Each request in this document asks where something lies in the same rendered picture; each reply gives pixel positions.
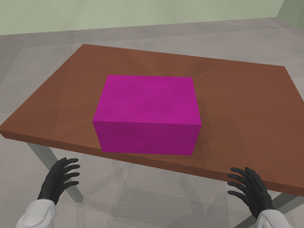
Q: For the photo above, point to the robot right hand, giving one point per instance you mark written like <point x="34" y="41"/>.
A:
<point x="257" y="197"/>

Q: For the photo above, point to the table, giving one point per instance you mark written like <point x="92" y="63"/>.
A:
<point x="251" y="114"/>

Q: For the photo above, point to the robot left forearm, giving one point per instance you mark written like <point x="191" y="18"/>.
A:
<point x="41" y="213"/>

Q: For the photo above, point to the robot left hand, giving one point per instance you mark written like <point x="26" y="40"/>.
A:
<point x="54" y="185"/>

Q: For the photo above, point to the carton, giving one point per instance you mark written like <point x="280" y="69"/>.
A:
<point x="148" y="115"/>

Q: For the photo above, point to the robot right forearm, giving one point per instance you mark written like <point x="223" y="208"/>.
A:
<point x="271" y="218"/>

